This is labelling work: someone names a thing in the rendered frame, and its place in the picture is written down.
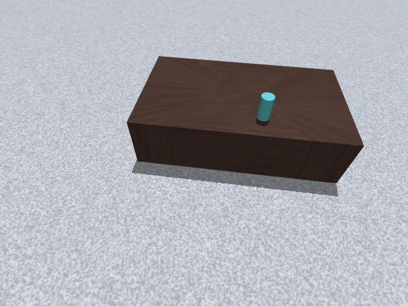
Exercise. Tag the can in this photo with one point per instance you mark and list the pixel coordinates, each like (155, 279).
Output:
(265, 106)

